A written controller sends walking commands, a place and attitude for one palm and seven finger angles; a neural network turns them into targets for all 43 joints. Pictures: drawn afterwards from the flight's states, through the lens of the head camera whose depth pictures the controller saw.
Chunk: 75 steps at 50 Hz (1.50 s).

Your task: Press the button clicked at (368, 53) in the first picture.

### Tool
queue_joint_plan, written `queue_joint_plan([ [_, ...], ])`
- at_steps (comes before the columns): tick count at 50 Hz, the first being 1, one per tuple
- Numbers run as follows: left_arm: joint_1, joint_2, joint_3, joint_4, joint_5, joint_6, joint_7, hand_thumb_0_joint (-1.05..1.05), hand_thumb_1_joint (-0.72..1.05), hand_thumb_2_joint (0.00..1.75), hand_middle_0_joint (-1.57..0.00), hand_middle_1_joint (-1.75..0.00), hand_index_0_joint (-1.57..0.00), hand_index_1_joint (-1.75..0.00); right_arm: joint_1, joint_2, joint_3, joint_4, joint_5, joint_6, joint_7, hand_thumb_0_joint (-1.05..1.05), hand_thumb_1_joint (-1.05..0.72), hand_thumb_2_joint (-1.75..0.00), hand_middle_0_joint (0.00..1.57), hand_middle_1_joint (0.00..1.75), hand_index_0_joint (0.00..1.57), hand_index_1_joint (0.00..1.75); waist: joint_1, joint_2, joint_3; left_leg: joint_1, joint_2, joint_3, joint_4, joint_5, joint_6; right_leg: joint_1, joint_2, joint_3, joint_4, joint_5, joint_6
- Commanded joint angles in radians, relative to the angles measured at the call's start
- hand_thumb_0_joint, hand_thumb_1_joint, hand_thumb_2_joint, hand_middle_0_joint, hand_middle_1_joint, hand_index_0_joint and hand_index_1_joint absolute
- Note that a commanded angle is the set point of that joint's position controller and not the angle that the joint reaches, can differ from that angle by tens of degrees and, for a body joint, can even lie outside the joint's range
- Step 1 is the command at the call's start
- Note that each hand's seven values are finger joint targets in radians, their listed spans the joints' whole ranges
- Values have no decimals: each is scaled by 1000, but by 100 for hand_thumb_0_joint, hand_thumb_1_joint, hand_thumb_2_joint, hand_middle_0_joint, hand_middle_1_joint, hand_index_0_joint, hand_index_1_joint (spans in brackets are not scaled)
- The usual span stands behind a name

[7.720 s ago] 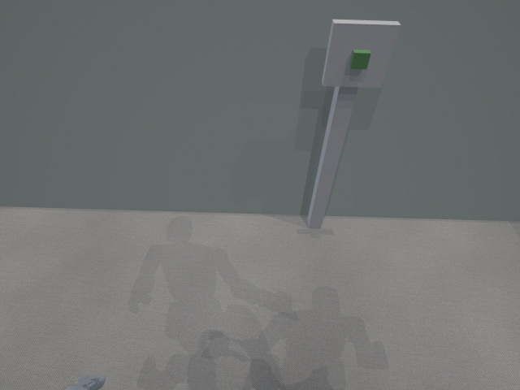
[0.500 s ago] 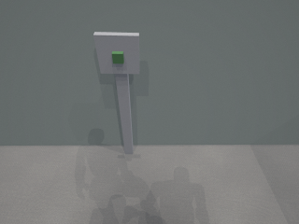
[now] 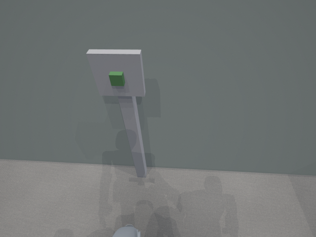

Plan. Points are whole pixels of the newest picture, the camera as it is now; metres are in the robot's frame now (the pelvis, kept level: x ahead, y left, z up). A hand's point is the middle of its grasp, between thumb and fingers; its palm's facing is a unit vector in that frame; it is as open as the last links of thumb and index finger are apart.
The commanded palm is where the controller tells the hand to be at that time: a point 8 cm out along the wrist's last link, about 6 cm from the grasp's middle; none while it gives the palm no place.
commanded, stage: take the last steps up to it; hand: left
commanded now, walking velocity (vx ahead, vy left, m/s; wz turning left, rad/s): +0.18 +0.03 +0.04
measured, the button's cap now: (117, 78) +0.61 +0.19 +0.08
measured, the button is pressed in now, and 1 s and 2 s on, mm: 0 0 0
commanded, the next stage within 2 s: come to a stop and stand still in 0.06 s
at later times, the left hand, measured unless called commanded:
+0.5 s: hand out of the picture +0.14 +0.23 -0.19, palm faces +0.07 -0.97 -0.21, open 7.3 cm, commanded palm none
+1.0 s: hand out of the picture +0.08 +0.15 -0.15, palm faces +0.07 -0.96 -0.29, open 7.3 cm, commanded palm none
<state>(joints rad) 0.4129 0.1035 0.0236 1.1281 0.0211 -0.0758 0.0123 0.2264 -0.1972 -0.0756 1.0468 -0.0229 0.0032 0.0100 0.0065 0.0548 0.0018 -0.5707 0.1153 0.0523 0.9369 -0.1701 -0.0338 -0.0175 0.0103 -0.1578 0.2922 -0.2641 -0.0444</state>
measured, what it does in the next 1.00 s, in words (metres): steps on the spot: left foot, then right foot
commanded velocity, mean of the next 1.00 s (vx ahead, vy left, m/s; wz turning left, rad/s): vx -0.04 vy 0.03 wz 0.00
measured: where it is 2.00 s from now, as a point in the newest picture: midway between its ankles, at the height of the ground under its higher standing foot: outside the picture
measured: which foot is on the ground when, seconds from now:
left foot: up 0.00-0.16, down 0.18-0.72, up 0.74-1.00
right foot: down 0.00-0.20, up 0.22-0.70, down 0.72-1.00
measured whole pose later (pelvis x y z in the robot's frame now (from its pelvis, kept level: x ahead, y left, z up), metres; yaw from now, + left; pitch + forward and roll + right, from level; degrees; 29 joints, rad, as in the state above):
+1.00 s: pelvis +0.07 -0.04 +0.01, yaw +0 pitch +1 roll +3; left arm 0.32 0.12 0.03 1.03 0.02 -0.01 0.03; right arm 0.33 -0.23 -0.07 1.07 -0.02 0.07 0.01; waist 0.01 0.06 0.01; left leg -0.43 0.02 0.01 0.96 -0.29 -0.07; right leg -0.16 -0.07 -0.04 0.39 -0.24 -0.02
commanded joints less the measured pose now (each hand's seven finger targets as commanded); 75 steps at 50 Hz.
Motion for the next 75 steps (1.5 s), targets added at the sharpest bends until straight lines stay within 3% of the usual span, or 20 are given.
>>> queue_joint_plan([
  [1, 102, 134, 15, -4, 2, -18, 17, 0, 90, 90, -20, -30, -20, -30, -91, 20, 23, -69, 2, -25, 16, 0, -90, -90, 20, 30, 20, 30, 26, -163, 135, -47, -14, 34, -161, -2, 11, -10, -281, 139, -68, 555, -89],
  [5, 125, 146, 17, 17, 6, -5, 24, 0, 90, 90, -20, -30, -20, -30, -129, 19, 30, -81, 6, -37, 13, 0, -90, -90, 20, 30, 20, 30, 30, -197, 123, 84, -62, 64, -278, -54, 47, 8, -287, 127, 22, 722, -80],
  [8, 100, 142, 18, 12, -4, 2, 27, 0, 90, 90, -20, -30, -20, -30, 119, -48, 17, -6, -4, -53, -11, 0, -90, -90, 20, 30, 20, 30, -80, -123, -39, 489, -81, 60, -469, 173, 76, -83, -209, 61, 382, 705, -13],
  [10, 180, 59, -8, 3, -28, 12, 32, 0, 90, 90, -20, -30, -20, -30, 259, -172, 5, 25, 9, -52, -38, 0, -90, -90, 20, 30, 20, 30, -81, 187, -269, 819, 332, -344, -453, 1047, 261, -388, -34, 66, 805, -366, 64],
  [11, 164, 79, 1, 8, -24, 25, 42, 0, 90, 90, -20, -30, -20, -30, 171, -142, 20, 13, 18, -42, -45, 0, -90, -90, 20, 30, 20, 30, -42, 50, -218, 693, 333, -242, -464, 1109, 287, -333, -77, 154, 818, -383, 50],
  [15, 70, 72, 7, -1, -7, 83, 42, 0, 90, 90, -20, -30, -20, -30, -13, -73, 38, -18, 21, -30, -68, 0, -90, -90, 20, 30, 20, 30, -1, 16, 38, 373, 236, -129, -595, 879, 205, -324, -117, 169, 723, -232, 94],
  [24, -22, 134, 73, -125, 2, 151, 22, 0, 90, 90, -20, -30, -20, -30, -78, -97, -3, -84, 6, -3, -65, 0, -90, -90, 20, 30, 20, 30, 21, 80, -26, 303, 211, -69, -605, 494, 206, -451, -52, 208, 973, -84, 105],
  [32, -117, 118, 40, -183, -2, 114, 14, 0, 90, 90, -20, -30, -20, -30, -28, -128, -16, -78, -9, 12, -31, 0, -90, -90, 20, 30, 20, 30, -12, 181, -26, 292, 158, -158, -662, -133, 175, -262, -53, 100, 404, -191, 73],
  [34, -43, 141, 39, -149, 1, 92, 17, 0, 90, 90, -20, -30, -20, -30, -1, -114, -13, -67, 2, 15, -23, 0, -90, -90, 20, 30, 20, 30, 24, 57, -36, 200, 82, -106, -571, -224, 104, -75, -47, 84, 129, -15, 70],
  [36, -75, 286, 49, -174, 13, 71, 24, 0, 90, 90, -20, -30, -20, -30, -3, -1, 14, -106, 17, 28, -14, 0, -90, -90, 20, 30, 20, 30, 19, -340, 52, 53, -82, -2, -276, -330, -9, -192, -376, 512, -144, -201, -40],
  [38, -159, 292, 51, -202, 5, 73, 28, 0, 90, 90, -20, -30, -20, -30, -53, -70, -3, -120, 1, 47, -3, 0, -90, -90, 20, 30, 20, 30, 18, -276, 129, 96, -52, -85, -134, -261, 10, -391, -399, 511, -198, -304, -83],
  [42, -171, 227, 45, -189, -2, 56, 25, 0, 90, 90, -20, -30, -20, -30, 80, -76, -4, -45, -3, 37, 3, 0, -90, -90, 20, 30, 20, 30, -16, -234, 111, 51, -78, -62, 2, -115, -6, -219, -283, 332, -105, -6, -43],
  [49, 6, 211, 53, -123, 0, 51, 37, 0, 90, 90, -20, -30, -20, -30, 27, -74, -1, -69, 0, 38, -5, 0, -90, -90, 20, 30, 20, 30, 55, -233, 29, -34, -75, -63, 35, -147, -41, 21, -336, 332, -4, 352, -80],
  [55, 27, 227, 56, -97, 15, 58, 41, 0, 90, 90, -20, -30, -20, -30, -35, -50, 13, -90, 13, 35, -9, 0, -90, -90, 20, 30, 20, 30, 61, -269, 11, 80, -85, -30, -137, -239, -33, -13, -345, 331, 47, 498, -110],
  [59, -52, 234, 53, -90, 14, 67, 34, 0, 90, 90, -20, -30, -20, -30, 19, -35, 19, -64, 22, 19, -14, 0, -90, -90, 20, 30, 20, 30, 11, -295, 12, 335, -121, 23, -399, -109, -14, -177, -275, 263, 91, 397, -54],
  [61, -68, 197, 43, -92, 1, 77, 33, 0, 90, 90, -20, -30, -20, -30, 86, -66, 21, -36, 21, 0, -21, 0, -90, -90, 20, 30, 20, 30, -19, -175, -6, 523, -78, 6, -559, 54, 0, -292, -195, 212, 189, 226, 3],
  [63, -20, 109, 22, -92, -8, 89, 31, 0, 90, 90, -20, -30, -20, -30, 91, -178, 2, -44, 12, -10, -31, 0, -90, -90, 20, 30, 20, 30, -10, 171, -35, 526, 198, -277, -627, 239, 129, -376, -82, 95, 377, -225, 75],
  [66, -59, 98, 12, -70, 2, 99, 28, 0, 90, 90, -20, -30, -20, -30, 2, -122, 22, -46, 5, -11, -47, 0, -90, -90, 20, 30, 20, 30, 1, 196, 76, 373, 152, -227, -697, 168, 177, -362, -100, 135, 544, -242, 72],
  [71, -46, 103, 5, -47, -4, 91, 20, 0, 90, 90, -20, -30, -20, -30, -32, -91, 36, -37, 6, -11, -49, 0, -90, -90, 20, 30, 20, 30, 20, 101, 57, 384, 100, -145, -633, 299, 180, -272, -98, 119, 376, -160, 72],
  [75, -35, 130, 2, -32, 0, 64, 25, 0, 90, 90, -20, -30, -20, -30, 1, -46, 35, -16, 22, -17, -48, 0, -90, -90, 20, 30, 20, 30, 14, -75, 16, 389, 7, -98, -536, 193, 85, -150, -129, 200, 77, 198, 51],
])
